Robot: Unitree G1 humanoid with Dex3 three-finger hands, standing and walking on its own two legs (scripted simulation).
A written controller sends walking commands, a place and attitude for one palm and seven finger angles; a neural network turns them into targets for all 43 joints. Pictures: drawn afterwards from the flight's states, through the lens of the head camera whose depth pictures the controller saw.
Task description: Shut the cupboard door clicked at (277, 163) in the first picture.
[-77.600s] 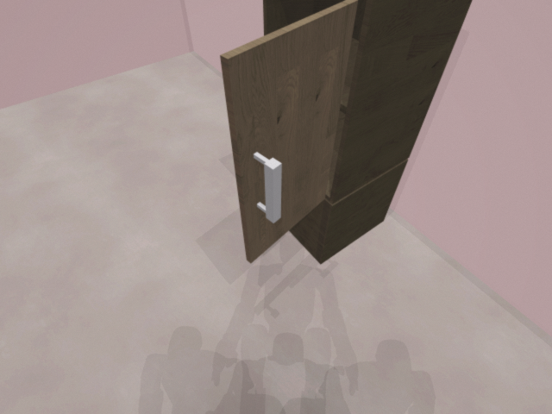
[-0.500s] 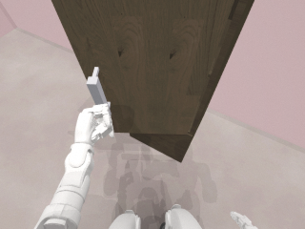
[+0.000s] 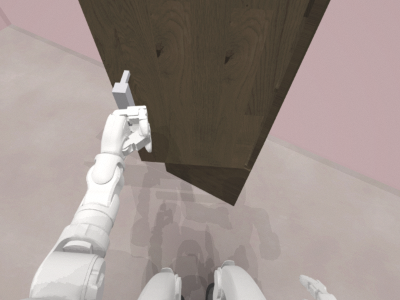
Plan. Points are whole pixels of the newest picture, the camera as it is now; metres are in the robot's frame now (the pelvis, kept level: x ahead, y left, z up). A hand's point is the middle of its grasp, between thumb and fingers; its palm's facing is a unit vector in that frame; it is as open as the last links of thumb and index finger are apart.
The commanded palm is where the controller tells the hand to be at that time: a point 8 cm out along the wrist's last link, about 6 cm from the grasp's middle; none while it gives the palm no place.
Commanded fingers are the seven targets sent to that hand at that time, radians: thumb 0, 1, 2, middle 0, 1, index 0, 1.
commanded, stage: push the door shut along its arc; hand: left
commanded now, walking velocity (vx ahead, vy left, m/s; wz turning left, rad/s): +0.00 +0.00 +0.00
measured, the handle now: (132, 109) +0.51 +0.14 +0.04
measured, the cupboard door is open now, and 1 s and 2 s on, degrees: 24 7 0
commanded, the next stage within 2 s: pull the fist back off the door in 1.58 s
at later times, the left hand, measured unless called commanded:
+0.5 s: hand (159, 117) +0.48 +0.08 +0.05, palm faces -0.27 -0.96 -0.07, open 3.1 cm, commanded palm +0.48 +0.12 +0.05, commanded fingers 0.00 0.90 0.90 -1.30 -1.50 -1.30 -1.50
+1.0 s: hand (178, 93) +0.54 +0.04 +0.05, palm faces -0.38 -0.92 -0.04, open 3.0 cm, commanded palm +0.54 +0.09 +0.05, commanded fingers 0.00 0.90 0.90 -1.30 -1.50 -1.30 -1.50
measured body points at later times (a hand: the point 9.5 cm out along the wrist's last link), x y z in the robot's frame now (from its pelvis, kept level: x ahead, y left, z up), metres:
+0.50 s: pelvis -0.01 +0.01 -0.01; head +0.11 +0.02 +0.42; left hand +0.49 +0.14 +0.05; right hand +0.01 -0.26 -0.13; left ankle +0.01 +0.08 -0.65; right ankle +0.05 -0.07 -0.65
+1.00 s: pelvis +0.00 +0.01 -0.03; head +0.16 +0.01 +0.39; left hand +0.55 +0.09 +0.06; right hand -0.03 -0.25 -0.14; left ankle +0.01 +0.08 -0.65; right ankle +0.05 -0.07 -0.65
